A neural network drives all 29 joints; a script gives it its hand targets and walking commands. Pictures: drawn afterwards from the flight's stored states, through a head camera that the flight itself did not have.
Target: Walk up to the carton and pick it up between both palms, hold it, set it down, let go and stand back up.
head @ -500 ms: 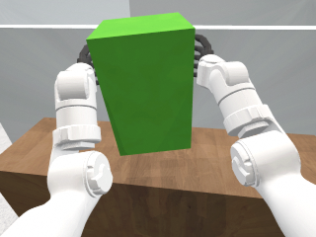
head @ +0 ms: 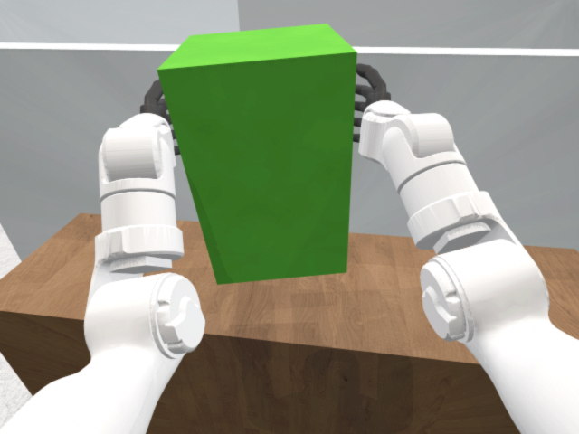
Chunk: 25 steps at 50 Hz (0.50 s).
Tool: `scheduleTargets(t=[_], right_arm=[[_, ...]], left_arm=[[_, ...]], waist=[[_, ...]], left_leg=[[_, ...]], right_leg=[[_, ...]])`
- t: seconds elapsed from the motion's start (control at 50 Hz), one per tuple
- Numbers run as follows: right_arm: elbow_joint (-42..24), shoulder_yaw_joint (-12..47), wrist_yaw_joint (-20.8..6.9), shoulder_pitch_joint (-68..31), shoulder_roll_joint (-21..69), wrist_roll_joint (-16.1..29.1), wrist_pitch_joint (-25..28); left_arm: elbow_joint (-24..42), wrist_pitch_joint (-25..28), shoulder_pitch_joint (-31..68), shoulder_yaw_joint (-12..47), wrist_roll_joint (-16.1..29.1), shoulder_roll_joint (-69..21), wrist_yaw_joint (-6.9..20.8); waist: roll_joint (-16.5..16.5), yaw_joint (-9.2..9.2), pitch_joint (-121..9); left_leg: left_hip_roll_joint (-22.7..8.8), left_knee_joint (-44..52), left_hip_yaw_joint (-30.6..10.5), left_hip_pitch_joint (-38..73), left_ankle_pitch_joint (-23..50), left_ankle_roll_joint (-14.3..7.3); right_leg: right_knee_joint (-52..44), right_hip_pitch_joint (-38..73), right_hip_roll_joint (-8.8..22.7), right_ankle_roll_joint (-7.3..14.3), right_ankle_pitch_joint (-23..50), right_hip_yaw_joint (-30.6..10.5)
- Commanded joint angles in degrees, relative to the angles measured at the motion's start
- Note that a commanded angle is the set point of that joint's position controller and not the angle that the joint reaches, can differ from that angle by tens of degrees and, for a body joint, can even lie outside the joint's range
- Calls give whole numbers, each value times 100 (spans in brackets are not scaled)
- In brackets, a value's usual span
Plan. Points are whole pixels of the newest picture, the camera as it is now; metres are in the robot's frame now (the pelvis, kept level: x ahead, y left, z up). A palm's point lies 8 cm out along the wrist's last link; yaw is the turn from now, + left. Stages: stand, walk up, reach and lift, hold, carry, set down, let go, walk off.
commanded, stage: hold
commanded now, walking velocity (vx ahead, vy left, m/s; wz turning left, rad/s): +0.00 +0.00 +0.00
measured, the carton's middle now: (270, 157) +0.37 +0.00 +0.29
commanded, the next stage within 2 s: none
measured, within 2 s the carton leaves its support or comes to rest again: neither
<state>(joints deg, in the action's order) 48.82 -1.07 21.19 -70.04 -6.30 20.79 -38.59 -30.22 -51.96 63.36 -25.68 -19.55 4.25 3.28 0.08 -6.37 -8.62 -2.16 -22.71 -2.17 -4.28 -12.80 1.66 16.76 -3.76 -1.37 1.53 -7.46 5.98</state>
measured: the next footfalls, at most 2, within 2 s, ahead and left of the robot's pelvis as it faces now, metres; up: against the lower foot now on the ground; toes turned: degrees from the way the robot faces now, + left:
none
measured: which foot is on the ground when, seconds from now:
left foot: down 0.00-1.00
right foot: down 0.00-1.00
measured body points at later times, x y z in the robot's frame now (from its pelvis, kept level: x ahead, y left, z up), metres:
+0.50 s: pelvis +0.00 +0.00 +0.00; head -0.10 +0.02 +0.44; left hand +0.39 +0.14 +0.33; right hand +0.37 -0.13 +0.34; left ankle +0.00 +0.13 -0.75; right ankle +0.03 -0.10 -0.75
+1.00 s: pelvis +0.00 +0.00 +0.00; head -0.10 +0.02 +0.44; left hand +0.39 +0.14 +0.33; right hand +0.37 -0.13 +0.34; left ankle +0.00 +0.13 -0.75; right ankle +0.03 -0.10 -0.75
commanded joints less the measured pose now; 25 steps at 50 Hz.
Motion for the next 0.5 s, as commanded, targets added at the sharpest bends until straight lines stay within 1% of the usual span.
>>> scheduleTargets(t=[0.0, 0.02, 0.04, 0.08, 0.12, 0.2, 0.24, 0.28, 0.32, 0.34, 0.4, 0.44, 0.48], right_arm=[[-1627, 908, -848, -4228, 3535, 1041, 168], [-1634, 923, -847, -4201, 3521, 1039, 170], [-1571, 889, -849, -4145, 3494, 1038, 155], [-1540, 846, -855, -4175, 3504, 1028, 147], [-1450, 793, -863, -4154, 3478, 983, 154], [-1586, 857, -878, -4236, 3547, 1032, 178], [-1646, 873, -869, -4301, 3528, 1020, 181], [-1652, 898, -863, -4180, 3513, 1038, 173], [-1645, 912, -852, -4142, 3513, 1063, 148], [-1575, 883, -849, -4179, 3491, 1033, 136], [-1479, 815, -866, -4150, 3460, 1013, 131], [-1452, 767, -874, -4128, 3483, 982, 135], [-1592, 818, -871, -4260, 3502, 1005, 158]], left_arm=[[612, 429, 4356, 1737, 1034, -3097, 813], [627, 427, 4348, 1733, 1040, -3073, 804], [585, 412, 4321, 1763, 1027, -3086, 805], [525, 397, 4319, 1695, 999, -3091, 813], [483, 401, 4334, 1689, 999, -3071, 821], [604, 423, 4413, 1780, 1063, -3125, 790], [630, 433, 4434, 1762, 1082, -3110, 774], [683, 419, 4377, 1866, 1109, -3193, 765], [737, 413, 4392, 1861, 1112, -3146, 764], [615, 393, 4343, 1780, 1065, -3108, 777], [496, 369, 4287, 1693, 983, -3062, 822], [546, 394, 4385, 1716, 1006, -3083, 825], [511, 400, 4367, 1716, 1014, -3123, 821]], waist=[[-291, -20, -1703], [-277, 16, -1736], [-327, -21, -1650], [-309, -3, -1508], [-290, -30, -1508], [-325, -16, -1647], [-265, 6, -1726], [-360, -31, -1705], [-299, -52, -1739], [-261, -45, -1629], [-311, -35, -1424], [-313, -58, -1505], [-312, -14, -1596]], left_leg=[[532, 384, 155, -802, 1038, 200], [532, 396, 156, -788, 1048, 189], [519, 408, 151, -788, 1004, 211], [515, 441, 135, -814, 894, 204], [506, 453, 137, -825, 778, 192], [502, 403, 144, -815, 973, 207], [512, 384, 148, -747, 1019, 204], [504, 360, 123, -746, 1165, 243], [524, 347, 133, -684, 1178, 221], [524, 373, 145, -705, 1036, 209], [510, 480, 144, -875, 770, 197], [506, 490, 139, -880, 733, 194], [519, 432, 130, -835, 934, 184]], right_leg=[[135, 1744, -299, -407, 1035, -442], [134, 1778, -325, -415, 1061, -428], [128, 1735, -319, -387, 1033, -421], [92, 1636, -320, -384, 855, -432], [101, 1578, -312, -389, 733, -430], [130, 1655, -340, -385, 900, -406], [134, 1678, -342, -399, 953, -418], [147, 1698, -364, -360, 1093, -415], [132, 1677, -348, -386, 1115, -438], [104, 1645, -352, -393, 1011, -420], [67, 1649, -315, -385, 734, -434], [87, 1620, -312, -383, 732, -431], [110, 1646, -308, -381, 904, -444]])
